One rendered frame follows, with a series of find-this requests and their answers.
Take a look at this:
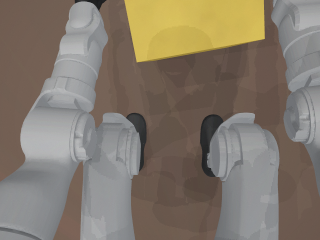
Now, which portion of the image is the robot left hand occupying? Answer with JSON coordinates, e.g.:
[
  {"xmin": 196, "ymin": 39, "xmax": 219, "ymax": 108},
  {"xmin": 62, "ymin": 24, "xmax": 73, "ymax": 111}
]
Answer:
[{"xmin": 75, "ymin": 0, "xmax": 106, "ymax": 11}]

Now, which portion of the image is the robot right forearm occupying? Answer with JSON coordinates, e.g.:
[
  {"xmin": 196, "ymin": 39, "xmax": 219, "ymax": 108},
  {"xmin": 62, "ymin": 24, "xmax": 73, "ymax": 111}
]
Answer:
[{"xmin": 271, "ymin": 0, "xmax": 320, "ymax": 92}]

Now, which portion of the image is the robot left thigh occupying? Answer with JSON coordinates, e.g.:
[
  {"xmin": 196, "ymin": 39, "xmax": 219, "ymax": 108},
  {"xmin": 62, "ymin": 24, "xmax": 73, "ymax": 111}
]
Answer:
[{"xmin": 80, "ymin": 122, "xmax": 141, "ymax": 240}]

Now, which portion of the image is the left robot shin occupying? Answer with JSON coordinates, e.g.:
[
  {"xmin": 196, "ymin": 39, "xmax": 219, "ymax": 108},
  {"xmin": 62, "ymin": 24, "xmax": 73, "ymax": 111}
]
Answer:
[{"xmin": 82, "ymin": 112, "xmax": 137, "ymax": 165}]

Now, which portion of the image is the left robot upper arm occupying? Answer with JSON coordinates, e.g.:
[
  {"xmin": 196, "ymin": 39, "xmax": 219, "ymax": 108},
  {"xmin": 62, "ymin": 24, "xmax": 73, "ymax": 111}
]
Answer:
[{"xmin": 0, "ymin": 106, "xmax": 98, "ymax": 240}]

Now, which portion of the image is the carton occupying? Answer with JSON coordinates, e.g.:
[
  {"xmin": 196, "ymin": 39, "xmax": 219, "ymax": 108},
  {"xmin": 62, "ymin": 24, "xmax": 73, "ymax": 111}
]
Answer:
[{"xmin": 124, "ymin": 0, "xmax": 265, "ymax": 63}]

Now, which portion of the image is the robot left forearm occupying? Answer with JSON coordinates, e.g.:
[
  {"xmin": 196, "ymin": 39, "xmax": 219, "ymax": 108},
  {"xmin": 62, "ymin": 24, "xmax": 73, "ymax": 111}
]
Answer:
[{"xmin": 20, "ymin": 1, "xmax": 108, "ymax": 153}]

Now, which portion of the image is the right robot upper arm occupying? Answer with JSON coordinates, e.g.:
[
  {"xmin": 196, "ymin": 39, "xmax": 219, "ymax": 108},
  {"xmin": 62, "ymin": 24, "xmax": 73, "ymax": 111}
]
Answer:
[{"xmin": 283, "ymin": 85, "xmax": 320, "ymax": 197}]

